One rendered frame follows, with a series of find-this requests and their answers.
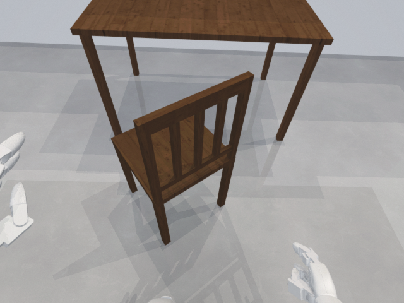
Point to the robot right hand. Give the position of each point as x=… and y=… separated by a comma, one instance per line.
x=308, y=284

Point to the table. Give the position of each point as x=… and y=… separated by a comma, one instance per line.
x=272, y=21

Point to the chair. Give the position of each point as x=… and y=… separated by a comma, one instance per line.
x=170, y=150

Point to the robot left hand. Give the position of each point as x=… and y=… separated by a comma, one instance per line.
x=11, y=227

